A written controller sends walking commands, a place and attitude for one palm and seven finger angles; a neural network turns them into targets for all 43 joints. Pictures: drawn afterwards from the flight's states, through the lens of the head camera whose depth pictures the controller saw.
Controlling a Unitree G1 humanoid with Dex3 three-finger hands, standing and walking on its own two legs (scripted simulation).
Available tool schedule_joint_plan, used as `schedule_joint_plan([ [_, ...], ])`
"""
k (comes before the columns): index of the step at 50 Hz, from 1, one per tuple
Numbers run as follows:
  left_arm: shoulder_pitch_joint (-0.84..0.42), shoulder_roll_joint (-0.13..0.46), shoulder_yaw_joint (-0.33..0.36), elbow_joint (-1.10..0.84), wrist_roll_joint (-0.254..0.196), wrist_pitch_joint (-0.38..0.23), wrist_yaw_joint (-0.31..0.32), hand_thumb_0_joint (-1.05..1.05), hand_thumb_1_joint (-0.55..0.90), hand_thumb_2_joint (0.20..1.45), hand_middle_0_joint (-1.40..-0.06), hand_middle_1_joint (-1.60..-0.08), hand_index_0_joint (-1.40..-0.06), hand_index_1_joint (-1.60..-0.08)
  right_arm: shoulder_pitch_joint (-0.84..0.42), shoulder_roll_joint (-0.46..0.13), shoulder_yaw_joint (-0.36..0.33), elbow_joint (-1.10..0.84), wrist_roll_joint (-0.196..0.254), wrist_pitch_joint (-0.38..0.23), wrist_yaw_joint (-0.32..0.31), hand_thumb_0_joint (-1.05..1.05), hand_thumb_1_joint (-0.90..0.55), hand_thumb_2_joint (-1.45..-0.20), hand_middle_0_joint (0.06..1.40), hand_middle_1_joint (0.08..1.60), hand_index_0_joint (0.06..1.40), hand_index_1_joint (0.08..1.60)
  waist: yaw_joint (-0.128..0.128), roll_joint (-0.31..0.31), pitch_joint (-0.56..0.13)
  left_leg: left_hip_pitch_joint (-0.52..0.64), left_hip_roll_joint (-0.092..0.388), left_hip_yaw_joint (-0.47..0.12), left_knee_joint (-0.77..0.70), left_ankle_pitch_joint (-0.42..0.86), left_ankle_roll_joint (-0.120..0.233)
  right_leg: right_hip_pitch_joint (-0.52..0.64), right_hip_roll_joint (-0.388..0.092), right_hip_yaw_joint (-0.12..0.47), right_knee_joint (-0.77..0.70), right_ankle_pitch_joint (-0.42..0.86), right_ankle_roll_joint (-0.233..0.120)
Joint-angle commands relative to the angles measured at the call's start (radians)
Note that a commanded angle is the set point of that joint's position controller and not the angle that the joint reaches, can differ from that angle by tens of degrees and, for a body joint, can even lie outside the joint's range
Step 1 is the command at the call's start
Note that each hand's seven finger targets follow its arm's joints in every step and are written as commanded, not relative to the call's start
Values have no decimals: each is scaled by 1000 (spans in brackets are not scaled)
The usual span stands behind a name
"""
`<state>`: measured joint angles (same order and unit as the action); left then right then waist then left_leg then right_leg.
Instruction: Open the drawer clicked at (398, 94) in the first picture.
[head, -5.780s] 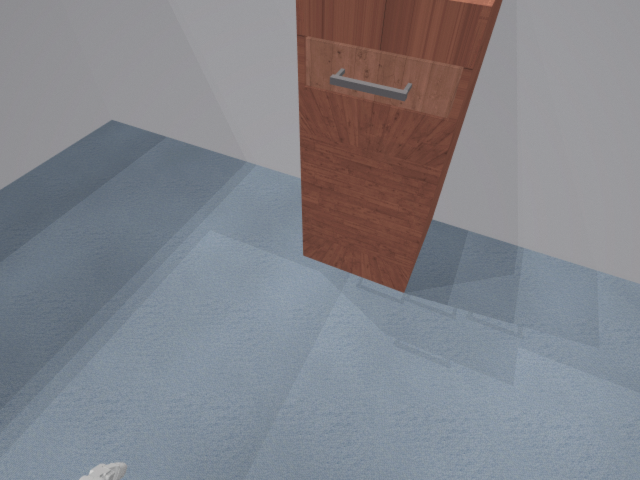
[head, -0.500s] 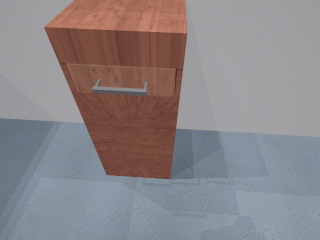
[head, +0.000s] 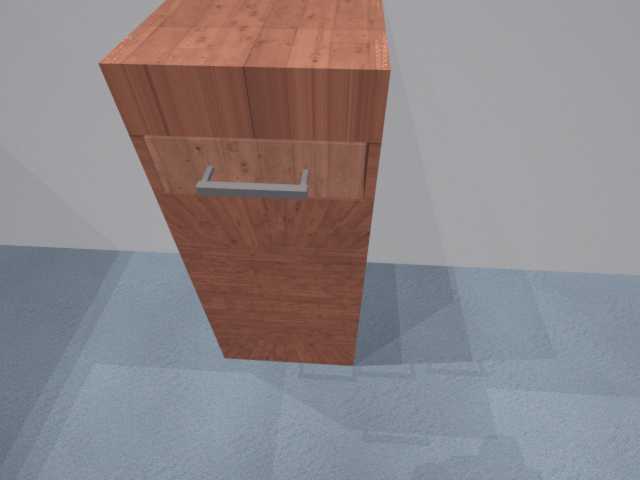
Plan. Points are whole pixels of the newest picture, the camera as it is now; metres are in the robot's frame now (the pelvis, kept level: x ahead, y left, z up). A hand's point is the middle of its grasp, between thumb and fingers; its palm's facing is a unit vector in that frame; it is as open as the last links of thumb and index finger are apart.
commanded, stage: look again from close up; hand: left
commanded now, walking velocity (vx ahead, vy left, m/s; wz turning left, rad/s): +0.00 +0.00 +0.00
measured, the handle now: (254, 182) +0.58 +0.15 +0.04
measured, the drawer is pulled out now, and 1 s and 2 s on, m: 0.00 0.00 0.00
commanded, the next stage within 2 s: come to a stop and stand still in 0.16 s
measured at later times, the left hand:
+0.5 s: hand out of the picture +0.02 +0.17 -0.17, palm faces +0.00 -0.98 -0.20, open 7.4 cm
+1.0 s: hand out of the picture +0.03 +0.17 -0.17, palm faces -0.02 -0.98 -0.22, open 7.4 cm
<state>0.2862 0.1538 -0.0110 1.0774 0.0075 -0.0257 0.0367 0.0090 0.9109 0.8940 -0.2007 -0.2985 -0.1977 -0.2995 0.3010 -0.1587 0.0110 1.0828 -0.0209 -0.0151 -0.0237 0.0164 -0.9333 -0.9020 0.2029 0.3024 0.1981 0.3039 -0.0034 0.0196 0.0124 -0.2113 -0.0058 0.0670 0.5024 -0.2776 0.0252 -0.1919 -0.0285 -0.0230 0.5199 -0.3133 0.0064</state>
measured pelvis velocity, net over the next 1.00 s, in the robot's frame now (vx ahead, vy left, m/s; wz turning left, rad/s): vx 0.01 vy -0.01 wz -0.02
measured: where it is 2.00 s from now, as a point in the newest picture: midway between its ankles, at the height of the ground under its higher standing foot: outside the picture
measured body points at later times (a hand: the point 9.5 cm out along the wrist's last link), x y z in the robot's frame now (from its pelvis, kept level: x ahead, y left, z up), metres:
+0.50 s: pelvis +0.01 +0.00 +0.00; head +0.03 +0.00 +0.45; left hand +0.02 +0.22 -0.16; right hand +0.03 -0.23 -0.16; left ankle +0.00 +0.10 -0.74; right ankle -0.02 -0.12 -0.74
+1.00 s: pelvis +0.01 -0.01 +0.00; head +0.02 -0.02 +0.45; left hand +0.03 +0.22 -0.15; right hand +0.02 -0.23 -0.16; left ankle +0.00 +0.10 -0.74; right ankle -0.02 -0.12 -0.74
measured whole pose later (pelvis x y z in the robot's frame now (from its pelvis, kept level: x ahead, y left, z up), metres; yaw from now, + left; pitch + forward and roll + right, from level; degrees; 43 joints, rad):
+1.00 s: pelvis +0.01 -0.01 +0.00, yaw -1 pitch -1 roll +1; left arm 0.27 0.17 -0.02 1.08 0.01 -0.01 0.03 0.01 0.91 0.89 -0.20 -0.30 -0.20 -0.30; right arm 0.26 -0.17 0.02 1.09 -0.02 -0.01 -0.02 0.00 -0.92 -0.90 0.20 0.30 0.20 0.30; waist 0.00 0.01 0.04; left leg -0.18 0.00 0.09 0.47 -0.28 0.01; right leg -0.18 -0.02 0.00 0.51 -0.32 0.00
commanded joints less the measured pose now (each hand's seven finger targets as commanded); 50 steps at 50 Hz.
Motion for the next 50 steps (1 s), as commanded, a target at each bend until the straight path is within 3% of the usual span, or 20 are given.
schedule_joint_plan([
  [1,56,94,20,-23,6,-6,4,0,900,900,-200,-300,-200,-300,35,-94,-16,-25,5,-24,-1,0,-900,-900,200,300,200,300,3,-20,46,-10,107,-106,-120,190,19,-14,-63,61,-89,178,-39],
  [6,47,107,23,-18,6,-5,4,0,900,900,-200,-300,-200,-300,21,-102,-16,-10,6,-26,-5,0,-900,-900,200,300,200,300,5,-1,19,26,111,-96,-111,273,18,10,-67,61,-84,243,-36],
  [14,43,111,23,-6,6,-1,3,0,900,900,-200,-300,-200,-300,3,-107,-15,4,7,-22,-8,0,-900,-900,200,300,200,300,3,-15,23,45,114,-86,-113,273,13,12,-72,65,-96,270,-34],
  [18,44,117,23,-7,5,-1,6,0,900,900,-200,-300,-200,-300,-7,-107,-19,4,9,-22,-10,0,-900,-900,200,300,200,300,3,-17,8,68,117,-83,-109,330,11,17,-80,71,-96,334,-33],
  [22,42,115,23,-6,6,0,5,0,900,900,-200,-300,-200,-300,-11,-108,-18,12,10,-20,-10,0,-900,-900,200,300,200,300,4,-20,17,60,116,-84,-119,286,9,17,-78,72,-108,303,-33],
  [23,104,123,21,18,17,-10,44,0,900,900,-200,-300,-200,-300,-70,-142,-28,-59,22,-19,-2,0,-900,-900,200,300,200,300,23,-47,57,3,138,-61,69,422,-17,-29,-120,111,-109,555,-17],
  [24,66,151,23,-33,9,-17,36,0,900,900,-200,-300,-200,-300,-20,-98,-24,-80,13,-13,5,0,-900,-900,200,300,200,300,-13,-28,-1,-9,97,-74,17,137,-15,2,-137,129,-94,428,-49],
  [25,29,137,17,-49,7,-17,27,0,900,900,-200,-300,-200,-300,10,-94,-23,-81,12,-12,6,0,-900,-900,200,300,200,300,-26,-14,-14,-10,102,-87,-24,113,-9,-20,-108,111,-71,270,-61],
  [26,24,137,17,-57,6,-16,21,0,900,900,-200,-300,-200,-300,11,-97,-21,-81,6,-15,9,0,-900,-900,200,300,200,300,-13,72,-27,0,108,-86,-33,189,5,-9,-82,83,-48,237,-61],
  [27,41,134,16,-55,4,-14,16,0,900,900,-200,-300,-200,-300,7,-105,-20,-88,6,-16,7,0,-900,-900,200,300,200,300,-7,91,-43,15,114,-92,-30,246,15,-1,-67,72,-37,216,-58],
  [30,38,119,10,-48,3,-2,9,0,900,900,-200,-300,-200,-300,-2,-118,-21,-98,8,-12,1,0,-900,-900,200,300,200,300,-6,5,12,0,118,-103,-56,205,24,-25,-52,65,-54,146,-50],
  [36,22,121,10,-47,5,6,1,0,900,900,-200,-300,-200,-300,-6,-120,-17,-81,7,-13,1,0,-900,-900,200,300,200,300,1,-20,74,-23,111,-108,-116,121,27,-39,-51,70,-78,105,-41],
  [40,25,126,11,-41,3,7,-1,0,900,900,-200,-300,-200,-300,-8,-123,-16,-66,7,-12,0,0,-900,-900,200,300,200,300,2,-42,64,-3,109,-96,-125,102,23,-41,-58,81,-97,110,-40],
  [50,29,127,15,-18,3,3,-2,0,900,900,-200,-300,-200,-300,-3,-112,-13,-18,8,-16,-4,0,-900,-900,200,300,200,300,5,-30,31,35,111,-74,-117,165,13,-17,-68,91,-101,211,-43],
])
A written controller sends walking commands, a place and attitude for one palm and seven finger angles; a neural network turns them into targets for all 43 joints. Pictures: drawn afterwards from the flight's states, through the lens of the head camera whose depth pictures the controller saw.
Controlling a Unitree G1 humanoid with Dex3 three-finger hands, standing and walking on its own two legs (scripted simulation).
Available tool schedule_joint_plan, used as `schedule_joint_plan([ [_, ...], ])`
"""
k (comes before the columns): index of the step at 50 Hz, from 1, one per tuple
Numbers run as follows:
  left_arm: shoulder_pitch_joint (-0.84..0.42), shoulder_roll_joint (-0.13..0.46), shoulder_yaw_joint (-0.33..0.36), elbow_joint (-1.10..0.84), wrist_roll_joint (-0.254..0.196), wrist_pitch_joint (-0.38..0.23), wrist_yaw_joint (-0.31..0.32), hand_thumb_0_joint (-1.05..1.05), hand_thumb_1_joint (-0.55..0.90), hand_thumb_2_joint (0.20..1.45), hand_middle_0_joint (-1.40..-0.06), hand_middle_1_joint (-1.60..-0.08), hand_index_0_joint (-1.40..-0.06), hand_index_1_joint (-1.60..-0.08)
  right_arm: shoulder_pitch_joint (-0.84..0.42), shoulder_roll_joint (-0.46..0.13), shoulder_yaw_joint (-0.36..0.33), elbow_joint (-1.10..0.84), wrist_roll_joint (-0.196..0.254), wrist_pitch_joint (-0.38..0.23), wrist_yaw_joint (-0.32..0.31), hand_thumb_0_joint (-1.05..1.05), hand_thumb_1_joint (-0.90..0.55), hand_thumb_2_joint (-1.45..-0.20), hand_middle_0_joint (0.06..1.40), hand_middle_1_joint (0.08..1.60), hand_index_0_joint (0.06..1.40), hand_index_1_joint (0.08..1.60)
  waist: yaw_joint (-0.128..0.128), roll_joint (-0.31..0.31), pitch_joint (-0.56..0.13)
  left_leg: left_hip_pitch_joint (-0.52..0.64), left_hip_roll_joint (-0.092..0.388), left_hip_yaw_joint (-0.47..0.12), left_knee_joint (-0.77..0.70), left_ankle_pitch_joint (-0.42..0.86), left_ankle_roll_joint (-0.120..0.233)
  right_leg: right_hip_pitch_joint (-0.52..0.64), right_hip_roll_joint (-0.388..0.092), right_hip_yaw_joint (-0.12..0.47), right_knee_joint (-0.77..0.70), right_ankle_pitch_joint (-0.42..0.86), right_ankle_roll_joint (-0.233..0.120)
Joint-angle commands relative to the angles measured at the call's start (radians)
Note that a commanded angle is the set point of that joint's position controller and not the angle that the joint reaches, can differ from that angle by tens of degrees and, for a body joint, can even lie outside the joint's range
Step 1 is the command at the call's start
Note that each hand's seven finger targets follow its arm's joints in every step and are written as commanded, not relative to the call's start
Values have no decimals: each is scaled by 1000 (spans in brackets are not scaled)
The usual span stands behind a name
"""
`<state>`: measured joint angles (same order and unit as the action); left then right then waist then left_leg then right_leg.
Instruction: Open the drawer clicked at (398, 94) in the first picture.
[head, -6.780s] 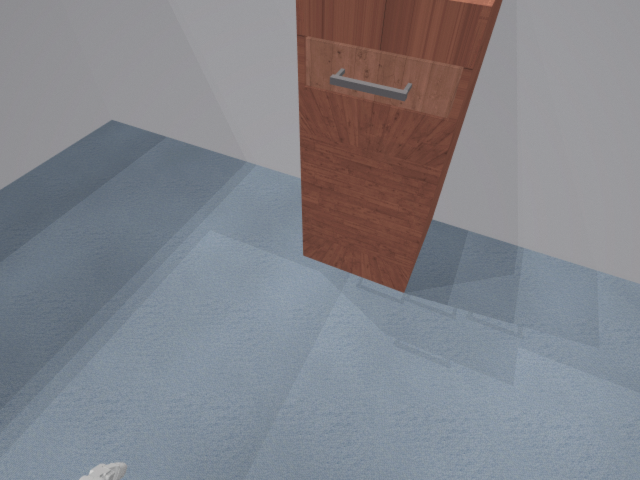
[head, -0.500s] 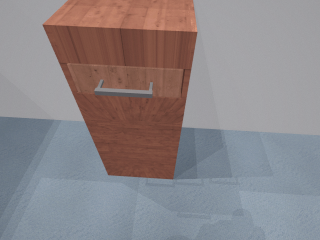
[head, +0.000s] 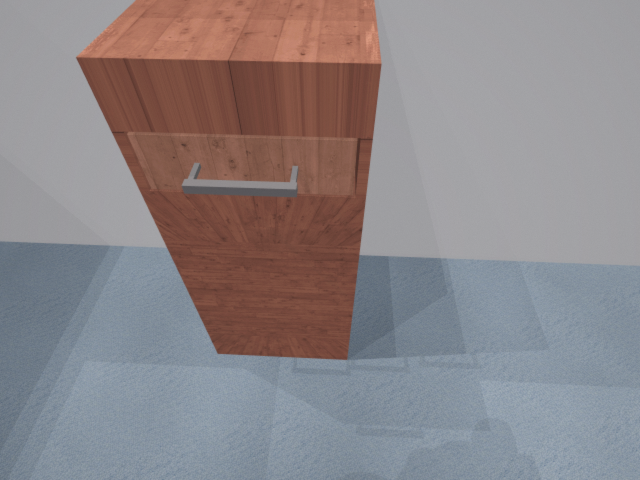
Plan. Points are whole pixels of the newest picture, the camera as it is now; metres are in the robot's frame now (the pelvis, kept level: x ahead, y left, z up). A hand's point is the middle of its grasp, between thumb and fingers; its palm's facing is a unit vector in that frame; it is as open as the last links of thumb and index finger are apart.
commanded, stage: come to a stop and stand still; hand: left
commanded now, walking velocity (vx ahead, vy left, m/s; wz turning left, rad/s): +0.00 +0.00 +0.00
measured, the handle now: (242, 179) +0.57 +0.17 +0.04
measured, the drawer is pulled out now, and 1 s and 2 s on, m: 0.00 0.00 0.00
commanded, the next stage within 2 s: look again from close up in 0.58 s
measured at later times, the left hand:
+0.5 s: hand out of the picture +0.02 +0.15 -0.18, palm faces +0.01 -0.98 -0.19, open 7.4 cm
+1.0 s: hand out of the picture +0.02 +0.15 -0.17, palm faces +0.03 -0.98 -0.19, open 7.4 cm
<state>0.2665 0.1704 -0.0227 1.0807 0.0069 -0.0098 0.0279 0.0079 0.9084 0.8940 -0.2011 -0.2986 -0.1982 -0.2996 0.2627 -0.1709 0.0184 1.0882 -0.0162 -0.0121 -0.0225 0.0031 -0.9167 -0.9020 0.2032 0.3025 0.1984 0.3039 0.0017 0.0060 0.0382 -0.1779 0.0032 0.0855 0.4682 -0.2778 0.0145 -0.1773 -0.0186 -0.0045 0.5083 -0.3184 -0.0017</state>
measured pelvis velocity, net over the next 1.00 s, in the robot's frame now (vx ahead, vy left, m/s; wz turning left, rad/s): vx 0.02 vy -0.03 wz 0.00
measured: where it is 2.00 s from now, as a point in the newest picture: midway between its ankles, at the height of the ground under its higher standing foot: outside the picture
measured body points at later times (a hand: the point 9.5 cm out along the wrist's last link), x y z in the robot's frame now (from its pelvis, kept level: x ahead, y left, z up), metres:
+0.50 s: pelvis +0.02 -0.02 +0.00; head +0.03 -0.02 +0.45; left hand +0.02 +0.20 -0.16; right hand +0.02 -0.24 -0.16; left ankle -0.02 +0.11 -0.74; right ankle -0.03 -0.12 -0.74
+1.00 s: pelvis +0.02 -0.03 +0.00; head +0.04 -0.03 +0.45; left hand +0.02 +0.20 -0.16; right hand +0.02 -0.25 -0.16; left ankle -0.02 +0.11 -0.74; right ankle -0.03 -0.12 -0.74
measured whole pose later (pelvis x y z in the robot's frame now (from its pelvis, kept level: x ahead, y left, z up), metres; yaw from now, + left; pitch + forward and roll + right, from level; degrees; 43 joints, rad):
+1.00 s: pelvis +0.02 -0.03 +0.00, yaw +0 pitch +0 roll +1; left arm 0.28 0.16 -0.01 1.11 0.01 -0.02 0.03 0.01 0.91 0.89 -0.20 -0.30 -0.20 -0.30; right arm 0.26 -0.14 0.01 1.14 -0.02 -0.01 -0.04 0.00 -0.92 -0.90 0.20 0.30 0.20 0.30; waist 0.01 -0.01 0.03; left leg -0.14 0.04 0.07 0.44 -0.29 -0.03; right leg -0.13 0.02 -0.02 0.46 -0.32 -0.04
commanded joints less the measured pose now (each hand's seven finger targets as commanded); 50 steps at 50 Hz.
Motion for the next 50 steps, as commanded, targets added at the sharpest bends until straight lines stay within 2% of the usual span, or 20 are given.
schedule_joint_plan([
  [1,50,109,28,-22,6,-13,8,0,900,900,-200,-300,-200,-300,39,-95,-21,-18,5,-20,-6,0,-900,-900,200,300,200,300,0,-32,10,0,103,-94,-80,164,25,-27,-75,69,-90,216,-35],
  [10,57,101,31,-5,4,-15,8,0,900,900,-200,-300,-200,-300,46,-82,-23,5,5,-19,-11,0,-900,-900,200,300,200,300,-1,2,-5,22,107,-79,-68,208,17,-19,-80,76,-89,293,-40],
  [11,60,98,32,-4,6,-15,9,0,900,900,-200,-300,-200,-300,44,-77,-23,8,5,-18,-12,0,-900,-900,200,300,200,300,0,-16,7,22,110,-80,-67,202,18,-23,-76,72,-91,287,-40],
  [20,71,97,34,3,5,-19,10,0,900,900,-200,-300,-200,-300,45,-76,-25,16,5,-17,-15,0,-900,-900,200,300,200,300,-1,-25,-14,40,109,-66,-49,240,9,0,-86,78,-91,394,-42],
  [23,73,97,36,2,5,-18,12,0,900,900,-200,-300,-200,-300,45,-74,-26,19,5,-16,-16,0,-900,-900,200,300,200,300,-1,-9,-13,45,111,-64,-47,252,8,0,-84,78,-90,402,-42],
  [26,68,94,35,1,6,-15,11,0,900,900,-200,-300,-200,-300,45,-69,-24,21,5,-13,-17,0,-900,-900,200,300,200,300,-2,-15,17,34,112,-66,-60,222,7,-12,-78,76,-100,364,-43],
  [27,68,92,36,2,6,-15,11,0,900,900,-200,-300,-200,-300,44,-70,-24,21,5,-14,-16,0,-900,-900,200,300,200,300,0,-4,13,33,112,-66,-60,230,8,-10,-80,76,-101,362,-42],
  [35,75,97,37,3,4,-18,10,0,900,900,-200,-300,-200,-300,44,-71,-24,22,4,-14,-17,0,-900,-900,200,300,200,300,1,-20,-9,46,111,-64,-58,237,4,9,-86,77,-108,405,-42],
  [42,75,91,36,3,5,-17,10,0,900,900,-200,-300,-200,-300,45,-68,-22,28,5,-13,-18,0,-900,-900,200,300,200,300,3,-24,15,37,111,-68,-69,225,3,-1,-82,74,-119,370,-39],
  [50,82,87,37,7,3,-18,10,0,900,900,-200,-300,-200,-300,51,-64,-22,34,4,-14,-19,0,-900,-900,200,300,200,300,4,-14,-1,43,112,-69,-70,235,2,13,-84,71,-124,380,-41],
])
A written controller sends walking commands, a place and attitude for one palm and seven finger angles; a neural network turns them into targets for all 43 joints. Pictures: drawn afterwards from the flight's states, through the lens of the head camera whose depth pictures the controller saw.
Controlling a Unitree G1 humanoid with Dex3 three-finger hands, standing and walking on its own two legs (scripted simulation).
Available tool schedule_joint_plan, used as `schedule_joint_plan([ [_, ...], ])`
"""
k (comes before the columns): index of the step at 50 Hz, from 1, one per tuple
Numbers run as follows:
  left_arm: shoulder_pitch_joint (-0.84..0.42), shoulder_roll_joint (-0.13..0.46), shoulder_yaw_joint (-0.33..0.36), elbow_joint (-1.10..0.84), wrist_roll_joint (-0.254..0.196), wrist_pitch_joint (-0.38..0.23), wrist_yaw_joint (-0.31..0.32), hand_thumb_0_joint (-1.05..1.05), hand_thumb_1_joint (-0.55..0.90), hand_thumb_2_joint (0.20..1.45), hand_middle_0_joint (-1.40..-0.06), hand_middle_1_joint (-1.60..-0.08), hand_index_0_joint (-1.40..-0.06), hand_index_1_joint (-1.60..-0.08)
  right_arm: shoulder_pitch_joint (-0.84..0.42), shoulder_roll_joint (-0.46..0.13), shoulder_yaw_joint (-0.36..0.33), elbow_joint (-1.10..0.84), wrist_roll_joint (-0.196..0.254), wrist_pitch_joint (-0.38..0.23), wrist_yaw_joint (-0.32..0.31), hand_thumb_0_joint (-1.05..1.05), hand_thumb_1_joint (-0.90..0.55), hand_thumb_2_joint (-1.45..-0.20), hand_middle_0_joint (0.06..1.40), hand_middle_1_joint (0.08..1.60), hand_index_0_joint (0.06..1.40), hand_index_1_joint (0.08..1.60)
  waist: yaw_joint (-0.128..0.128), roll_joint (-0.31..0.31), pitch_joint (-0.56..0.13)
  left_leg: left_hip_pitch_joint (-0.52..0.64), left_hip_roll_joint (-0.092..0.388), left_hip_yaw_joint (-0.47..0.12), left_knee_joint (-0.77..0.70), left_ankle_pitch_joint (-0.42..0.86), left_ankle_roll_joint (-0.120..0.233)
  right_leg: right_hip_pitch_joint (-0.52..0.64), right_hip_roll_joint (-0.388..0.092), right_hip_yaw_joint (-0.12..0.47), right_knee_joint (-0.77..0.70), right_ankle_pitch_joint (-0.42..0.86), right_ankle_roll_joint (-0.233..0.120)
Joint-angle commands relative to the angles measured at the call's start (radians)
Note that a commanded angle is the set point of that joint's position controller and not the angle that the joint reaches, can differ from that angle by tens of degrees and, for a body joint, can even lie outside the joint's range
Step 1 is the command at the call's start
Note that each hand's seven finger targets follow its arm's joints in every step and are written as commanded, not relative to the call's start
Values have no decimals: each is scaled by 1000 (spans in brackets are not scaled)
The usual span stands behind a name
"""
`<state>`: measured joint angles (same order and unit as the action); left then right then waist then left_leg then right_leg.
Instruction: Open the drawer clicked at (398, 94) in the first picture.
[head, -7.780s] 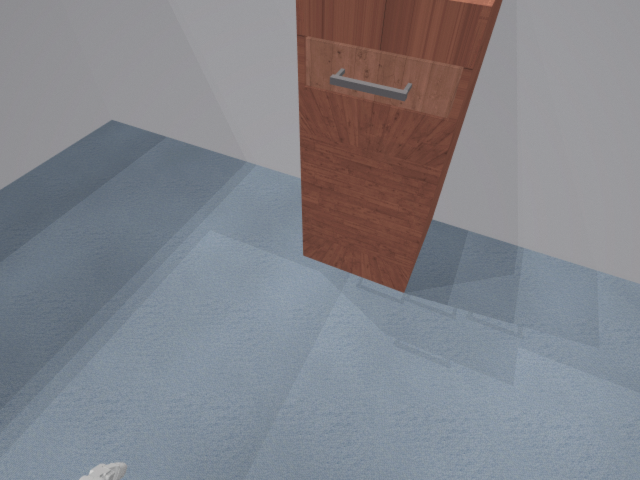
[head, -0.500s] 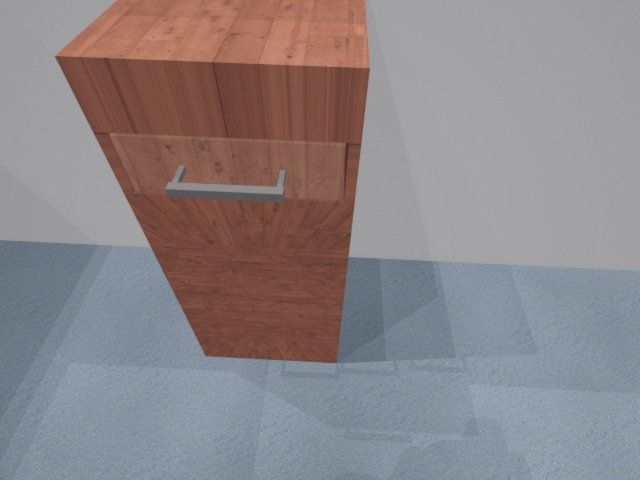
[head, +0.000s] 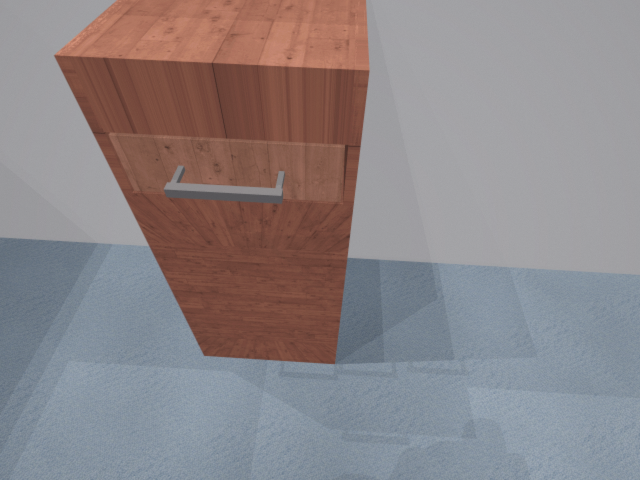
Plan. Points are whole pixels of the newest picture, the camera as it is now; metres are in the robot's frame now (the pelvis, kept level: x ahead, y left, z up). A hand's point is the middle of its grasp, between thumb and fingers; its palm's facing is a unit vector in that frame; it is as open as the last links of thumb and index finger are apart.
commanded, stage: look again from close up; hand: left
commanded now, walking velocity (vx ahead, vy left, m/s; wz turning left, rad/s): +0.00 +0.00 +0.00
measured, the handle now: (227, 184) +0.55 +0.20 +0.04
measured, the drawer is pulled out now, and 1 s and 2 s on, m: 0.00 0.00 0.00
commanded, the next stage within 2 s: raise the hand with hooked fingers in 0.16 s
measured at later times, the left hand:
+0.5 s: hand (154, 436) +0.17 +0.22 -0.04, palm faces -0.04 -0.47 -0.88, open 7.7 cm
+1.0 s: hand (131, 414) +0.18 +0.23 +0.01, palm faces +0.06 -0.13 -0.99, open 10.5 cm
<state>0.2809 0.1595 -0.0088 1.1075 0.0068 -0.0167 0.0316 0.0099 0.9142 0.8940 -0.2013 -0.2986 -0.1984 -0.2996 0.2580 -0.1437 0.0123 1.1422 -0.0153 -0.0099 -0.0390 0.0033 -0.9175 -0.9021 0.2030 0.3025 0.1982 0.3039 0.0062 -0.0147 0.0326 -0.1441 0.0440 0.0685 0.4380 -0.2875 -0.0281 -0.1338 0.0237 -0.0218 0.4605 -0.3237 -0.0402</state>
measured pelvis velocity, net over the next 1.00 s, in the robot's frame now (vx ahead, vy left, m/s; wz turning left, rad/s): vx -0.06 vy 0.00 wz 0.02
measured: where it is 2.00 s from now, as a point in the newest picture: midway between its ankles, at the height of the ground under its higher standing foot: outside the picture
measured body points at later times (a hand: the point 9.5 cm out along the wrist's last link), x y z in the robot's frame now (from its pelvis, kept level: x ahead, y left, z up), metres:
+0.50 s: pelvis -0.03 +0.01 -0.02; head -0.01 -0.03 +0.43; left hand +0.17 +0.24 +0.01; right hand +0.13 -0.24 -0.13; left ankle -0.04 +0.14 -0.74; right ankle -0.05 -0.09 -0.74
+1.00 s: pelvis -0.06 +0.00 -0.02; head -0.04 -0.03 +0.42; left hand +0.18 +0.23 +0.07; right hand +0.16 -0.17 -0.13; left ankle -0.04 +0.14 -0.74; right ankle -0.05 -0.09 -0.74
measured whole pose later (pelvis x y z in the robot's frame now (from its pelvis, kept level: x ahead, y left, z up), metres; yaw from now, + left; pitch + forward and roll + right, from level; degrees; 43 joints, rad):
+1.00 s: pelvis -0.06 +0.00 -0.02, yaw +1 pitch +4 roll +1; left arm 0.20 0.36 -0.11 -0.03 1.00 0.05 0.27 0.01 0.23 0.61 -0.27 -0.73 -0.27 -0.73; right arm 0.10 -0.17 0.05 0.59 -0.06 0.11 0.00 0.01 -0.90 -0.90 0.21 0.30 0.20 0.30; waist 0.08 0.05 -0.05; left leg -0.44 0.02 0.04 0.70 -0.32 -0.01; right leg -0.43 -0.01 -0.04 0.74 -0.38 -0.03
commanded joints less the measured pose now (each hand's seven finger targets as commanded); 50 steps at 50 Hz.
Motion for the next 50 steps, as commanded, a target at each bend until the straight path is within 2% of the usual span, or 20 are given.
schedule_joint_plan([
  [1,66,98,22,-20,4,-10,6,0,900,900,-200,-300,-200,-300,56,-90,-16,-21,5,-16,-3,0,-900,-900,200,300,200,300,-2,10,20,7,71,-54,-44,240,45,-40,-121,89,-78,371,-1],
  [12,78,88,21,-15,4,-12,6,0,900,900,-200,-300,-200,-300,64,-87,-17,-14,3,-18,-3,0,-900,-900,200,300,200,300,0,6,2,16,72,-57,-46,255,49,-39,-123,85,-79,360,0],
  [13,162,118,31,23,16,-35,51,0,900,900,-200,-300,-200,-300,-52,-123,-31,-91,15,-22,6,0,-900,-900,200,300,200,300,35,-12,38,-95,65,-3,217,260,14,-51,-207,177,-85,893,62],
  [14,-624,410,-35,-1515,129,-217,41,0,877,890,-202,-315,-202,-315,-31,-262,-15,-436,66,-179,-42,0,-900,-900,200,300,200,300,-46,272,-446,170,-42,-2,27,409,78,37,-103,196,28,805,-17],
  [15,-192,365,33,-1244,159,-133,126,0,853,880,-203,-330,-203,-330,-62,-205,-41,-383,46,-268,-84,0,-900,-900,200,300,200,300,24,445,-455,255,-14,-47,-2,654,76,-24,-56,91,117,467,-26],
  [16,53,178,-54,-1124,156,32,182,0,830,870,-205,-345,-205,-345,-76,-155,-55,-399,85,-299,-88,0,-900,-900,200,300,200,300,12,303,-278,144,16,-79,-14,663,59,-157,-25,10,134,173,-5],
  [17,85,33,-143,-1067,206,65,180,0,807,860,-207,-360,-207,-360,-71,-156,-55,-383,85,-313,-84,0,-900,-900,200,300,200,300,-19,161,-143,59,19,-54,28,618,75,-216,-24,-34,105,217,16],
  [18,0,107,-141,-1194,294,53,198,0,783,850,-208,-375,-208,-375,-118,-198,-62,-456,57,-318,-65,0,-900,-900,200,300,200,300,-18,53,-80,-24,-12,-81,80,475,76,-266,-27,0,78,279,10],
  [19,27,170,-107,-1205,407,40,226,0,760,840,-210,-390,-210,-390,-94,-229,-66,-465,21,-301,-55,0,-900,-900,200,300,200,300,-39,-34,-197,-39,-27,-66,133,433,83,-287,-26,7,98,319,8],
  [20,91,149,-128,-1161,513,47,256,0,737,830,-212,-405,-212,-405,-93,-220,-68,-498,-5,-274,-43,0,-900,-900,200,300,200,300,-33,-132,-197,-108,-42,-73,168,366,78,-329,-16,4,119,288,8],
  [22,245,136,-129,-1099,723,52,310,0,690,810,-215,-435,-215,-435,-126,-215,-86,-577,-26,-215,-9,0,-900,-900,200,300,200,300,32,-188,-213,-226,-67,-59,201,282,58,-329,-11,29,158,225,1],
  [24,365,105,-144,-1038,885,37,347,0,643,790,-218,-465,-218,-465,-180,-213,-93,-619,-49,-133,38,0,-900,-900,200,300,200,300,79,-245,-124,-367,-75,-51,221,169,42,-365,-13,70,179,178,-13],
  [26,373,172,-74,-1110,984,-1,364,0,597,770,-222,-495,-222,-495,-236,-207,-91,-670,-46,-62,79,0,-900,-900,200,300,200,300,129,-211,-175,-440,-87,-38,257,146,38,-326,-22,115,227,235,-28],
  [30,219,304,21,-1301,1108,-25,439,0,503,730,-228,-555,-228,-555,-281,-186,-72,-768,-48,16,102,0,-900,-900,200,300,200,300,138,-37,-295,-387,-107,-24,317,113,40,-371,-18,156,276,147,-35],
  [33,-23,319,30,-1375,1141,6,498,0,433,700,-233,-600,-233,-600,-287,-177,-70,-784,-57,52,86,0,-900,-900,200,300,200,300,86,19,-316,-315,-114,-41,355,60,48,-453,-14,193,233,16,-32],
  [35,-169,338,29,-1418,1116,19,506,0,387,680,-237,-630,-237,-630,-290,-171,-71,-780,-65,64,65,0,-900,-900,200,300,200,300,46,57,-342,-258,-106,-50,372,40,57,-471,-18,181,210,-3,-23],
  [36,-257,340,17,-1437,1094,22,500,0,363,670,-238,-645,-238,-645,-293,-165,-65,-773,-69,63,52,0,-900,-900,200,300,200,300,16,6,-329,-269,-104,-61,376,14,63,-466,-20,171,193,-24,-12],
  [38,-292,326,-14,-1399,1063,16,470,0,317,650,-242,-675,-242,-675,-297,-164,-60,-756,-69,52,33,0,-900,-900,200,300,200,300,1,15,-311,-234,-103,-57,362,2,70,-449,-24,157,160,-23,-4],
  [42,-263,297,-63,-1344,1021,41,370,0,223,610,-248,-735,-248,-735,-310,-162,-42,-733,-59,54,21,0,-900,-900,200,300,200,300,21,30,-297,-203,-88,-60,277,52,70,-353,-22,82,153,89,3],
  [50,-134,375,32,-1328,998,48,233,0,37,530,-262,-855,-262,-855,-309,-162,-22,-719,-36,67,27,0,-900,-900,200,300,200,300,96,-25,-218,-207,-74,-42,128,106,55,-171,-30,69,77,150,5],
])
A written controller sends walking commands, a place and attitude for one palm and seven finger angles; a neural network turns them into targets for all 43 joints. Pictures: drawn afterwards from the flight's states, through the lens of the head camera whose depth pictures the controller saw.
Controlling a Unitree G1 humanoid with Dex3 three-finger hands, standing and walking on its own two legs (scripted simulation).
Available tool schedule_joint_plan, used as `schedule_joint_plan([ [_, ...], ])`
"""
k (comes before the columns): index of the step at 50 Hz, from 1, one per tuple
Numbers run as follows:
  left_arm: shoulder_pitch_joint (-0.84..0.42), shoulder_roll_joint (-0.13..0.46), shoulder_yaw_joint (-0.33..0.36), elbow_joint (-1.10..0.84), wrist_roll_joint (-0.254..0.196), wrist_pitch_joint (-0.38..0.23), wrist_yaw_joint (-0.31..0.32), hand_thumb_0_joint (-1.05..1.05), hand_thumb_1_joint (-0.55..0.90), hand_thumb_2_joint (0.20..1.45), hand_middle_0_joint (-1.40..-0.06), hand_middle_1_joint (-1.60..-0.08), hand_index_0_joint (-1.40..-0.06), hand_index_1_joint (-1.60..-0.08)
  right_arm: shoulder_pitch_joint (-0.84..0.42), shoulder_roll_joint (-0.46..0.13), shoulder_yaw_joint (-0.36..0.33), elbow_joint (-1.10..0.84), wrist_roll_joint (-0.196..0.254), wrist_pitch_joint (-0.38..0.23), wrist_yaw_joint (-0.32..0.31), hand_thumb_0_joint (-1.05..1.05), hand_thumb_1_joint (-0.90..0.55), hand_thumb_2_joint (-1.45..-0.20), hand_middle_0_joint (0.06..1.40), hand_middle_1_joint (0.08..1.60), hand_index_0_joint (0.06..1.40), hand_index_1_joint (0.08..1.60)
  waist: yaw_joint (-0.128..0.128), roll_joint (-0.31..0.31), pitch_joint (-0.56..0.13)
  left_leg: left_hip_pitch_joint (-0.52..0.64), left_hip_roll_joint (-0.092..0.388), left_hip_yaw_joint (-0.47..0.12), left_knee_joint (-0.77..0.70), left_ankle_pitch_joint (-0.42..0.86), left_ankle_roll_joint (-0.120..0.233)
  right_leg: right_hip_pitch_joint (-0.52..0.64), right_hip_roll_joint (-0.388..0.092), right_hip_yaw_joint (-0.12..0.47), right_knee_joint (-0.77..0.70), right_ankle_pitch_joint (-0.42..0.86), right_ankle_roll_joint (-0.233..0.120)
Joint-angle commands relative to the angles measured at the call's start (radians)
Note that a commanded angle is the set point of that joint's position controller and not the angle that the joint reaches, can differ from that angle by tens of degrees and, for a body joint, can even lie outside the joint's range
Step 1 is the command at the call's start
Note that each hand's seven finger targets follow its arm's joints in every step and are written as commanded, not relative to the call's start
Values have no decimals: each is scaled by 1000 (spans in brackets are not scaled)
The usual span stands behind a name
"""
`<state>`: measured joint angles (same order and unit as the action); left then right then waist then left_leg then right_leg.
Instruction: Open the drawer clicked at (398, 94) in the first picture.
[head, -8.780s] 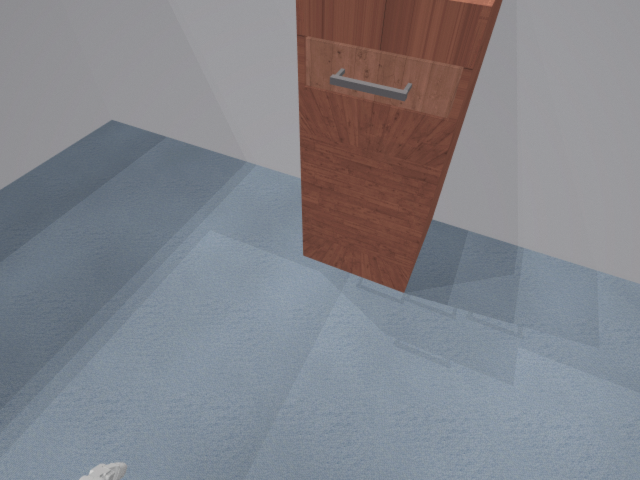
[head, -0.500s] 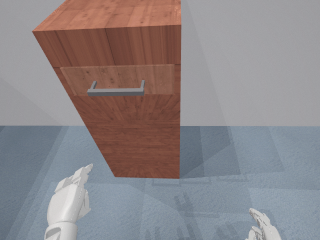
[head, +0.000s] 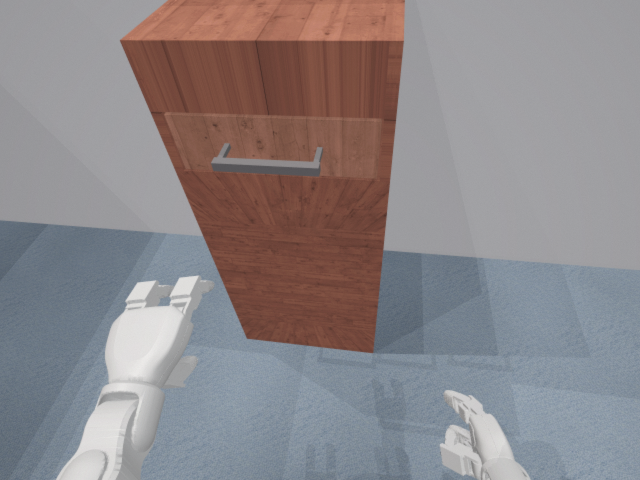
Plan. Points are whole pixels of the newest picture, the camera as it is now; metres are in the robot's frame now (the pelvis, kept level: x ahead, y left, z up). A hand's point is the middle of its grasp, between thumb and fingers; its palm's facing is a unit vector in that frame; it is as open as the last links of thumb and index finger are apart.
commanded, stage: raise the hand with hooked fingers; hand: left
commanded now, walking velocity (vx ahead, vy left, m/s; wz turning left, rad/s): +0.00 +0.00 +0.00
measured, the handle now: (268, 159) +0.61 +0.18 +0.06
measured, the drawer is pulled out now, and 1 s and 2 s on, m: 0.00 0.00 0.00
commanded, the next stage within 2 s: move the hooked fingers above the handle in 1.16 s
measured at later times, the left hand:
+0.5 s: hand (137, 278) +0.29 +0.25 +0.12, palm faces +0.11 -0.08 -0.99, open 13.3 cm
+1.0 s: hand (120, 241) +0.31 +0.26 +0.16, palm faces +0.03 -0.07 -1.00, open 13.9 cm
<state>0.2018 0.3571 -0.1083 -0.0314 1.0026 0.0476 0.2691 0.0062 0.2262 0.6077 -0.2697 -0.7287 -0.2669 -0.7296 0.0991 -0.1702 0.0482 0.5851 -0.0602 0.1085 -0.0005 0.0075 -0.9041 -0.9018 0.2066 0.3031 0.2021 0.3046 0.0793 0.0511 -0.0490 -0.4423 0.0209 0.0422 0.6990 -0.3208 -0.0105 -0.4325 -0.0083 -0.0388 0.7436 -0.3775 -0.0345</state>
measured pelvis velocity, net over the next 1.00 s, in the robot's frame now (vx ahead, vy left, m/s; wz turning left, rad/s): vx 0.01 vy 0.02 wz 0.02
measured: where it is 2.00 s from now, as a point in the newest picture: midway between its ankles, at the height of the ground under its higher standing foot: outside the picture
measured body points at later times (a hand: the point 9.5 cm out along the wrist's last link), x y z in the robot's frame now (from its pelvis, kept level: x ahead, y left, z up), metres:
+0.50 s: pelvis +0.01 +0.03 +0.02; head +0.02 -0.01 +0.47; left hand +0.28 +0.26 +0.18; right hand +0.23 -0.19 -0.08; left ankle +0.02 +0.13 -0.72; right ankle +0.00 -0.10 -0.72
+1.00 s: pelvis +0.01 +0.02 +0.03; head +0.03 -0.01 +0.48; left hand +0.30 +0.27 +0.22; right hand +0.21 -0.20 -0.09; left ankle +0.02 +0.13 -0.72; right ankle +0.00 -0.10 -0.72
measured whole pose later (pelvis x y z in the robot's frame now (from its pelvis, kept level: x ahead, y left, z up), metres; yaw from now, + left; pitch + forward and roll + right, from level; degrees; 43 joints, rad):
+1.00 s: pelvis +0.01 +0.02 +0.03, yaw +1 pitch -1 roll +0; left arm -0.14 0.57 0.01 -0.06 0.82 -0.05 -0.12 0.00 -0.49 0.30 -0.32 -1.20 -0.32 -1.20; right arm 0.12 -0.28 0.00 0.63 0.00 0.14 0.01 0.01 -0.91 -0.90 0.20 0.30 0.20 0.30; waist 0.09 0.10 0.03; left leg -0.19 -0.01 0.04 0.39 -0.18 0.02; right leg -0.17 -0.03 -0.05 0.41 -0.23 0.00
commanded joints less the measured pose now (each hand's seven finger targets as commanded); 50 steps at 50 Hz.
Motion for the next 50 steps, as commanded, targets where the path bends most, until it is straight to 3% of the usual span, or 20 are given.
schedule_joint_plan([
  [1,-71,203,164,-197,-1,-22,-4,0,13,520,-263,-870,-263,-870,-148,-141,-60,-162,8,-51,-13,0,-900,-900,200,300,200,300,25,-94,-142,92,-49,-16,-147,139,37,149,2,85,-215,190,-2],
  [5,-148,217,185,-256,-9,-55,15,0,-80,480,-270,-930,-270,-930,-140,-144,-74,-151,11,-59,-15,0,-900,-900,200,300,200,300,20,-21,-175,162,-48,-18,-168,180,38,162,2,68,-224,219,-6],
  [10,-237,210,163,-275,-35,-64,13,0,-197,430,-278,-1005,-278,-1005,-130,-161,-93,-128,19,-65,-11,0,-900,-900,200,300,200,300,-1,-22,-186,225,-41,-25,-190,226,38,159,3,42,-238,247,-3],
  [23,-442,311,185,-223,-74,0,-157,0,-500,300,-300,-1200,-300,-1200,-161,-169,-73,-106,53,-17,-15,0,-900,-900,200,300,200,300,13,-9,-141,300,-33,-29,-305,327,29,284,13,14,-316,321,0],
  [30,-586,376,205,-208,-105,-6,-254,0,-500,300,-300,-1200,-300,-1200,-162,-178,-64,-102,58,-3,-16,0,-900,-900,200,300,200,300,7,-8,-170,342,-37,-27,-329,368,32,335,15,14,-354,366,4],
  [32,-629,392,212,-206,-118,-16,-280,0,-500,300,-300,-1200,-300,-1200,-166,-178,-59,-98,60,-5,-14,0,-900,-900,200,300,200,300,5,17,-181,352,-37,-29,-331,377,30,346,14,13,-359,369,3],
  [34,-651,407,222,-175,-133,-23,-303,0,-500,300,-300,-1200,-300,-1200,-161,-185,-60,-97,63,-4,-15,0,-900,-900,200,300,200,300,1,-21,-153,337,-38,-28,-341,358,31,343,14,9,-374,362,8],
  [36,-681,445,256,-185,-146,-38,-321,0,-500,300,-300,-1200,-300,-1200,-167,-190,-61,-99,66,-9,-13,0,-900,-900,200,300,200,300,6,3,-178,344,-39,-29,-340,375,30,363,15,13,-374,375,5],
  [38,-712,447,252,-153,-158,-46,-338,0,-500,300,-300,-1200,-300,-1200,-151,-192,-61,-92,65,-11,-12,0,-900,-900,200,300,200,300,4,-12,-174,341,-42,-31,-343,374,31,362,11,6,-377,378,7],
  [42,-615,394,224,-127,-182,-59,-375,0,-500,300,-300,-1200,-300,-1200,-139,-200,-68,-100,70,-6,3,0,-900,-900,200,300,200,300,10,-30,-159,323,-42,-26,-346,379,32,361,10,2,-375,386,7],
  [46,-627,438,271,-229,-182,-99,-360,0,-500,300,-300,-1200,-300,-1200,-141,-205,-75,-117,65,-16,9,0,-900,-900,200,300,200,300,18,-9,-202,330,-44,-31,-335,389,34,370,12,10,-368,394,6],
  [50,-639,463,306,-220,-177,-119,-312,0,-500,300,-300,-1200,-300,-1200,-123,-205,-80,-102,63,-17,6,0,-900,-900,200,300,200,300,22,1,-196,327,-44,-28,-337,381,32,349,10,7,-367,374,7],
])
